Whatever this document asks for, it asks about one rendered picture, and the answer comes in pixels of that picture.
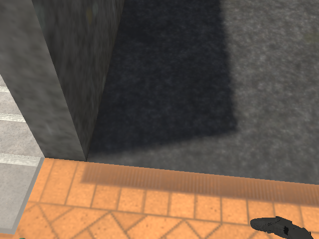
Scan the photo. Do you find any right robot hand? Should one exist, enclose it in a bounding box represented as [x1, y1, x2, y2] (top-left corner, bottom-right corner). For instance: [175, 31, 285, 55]
[250, 216, 314, 239]

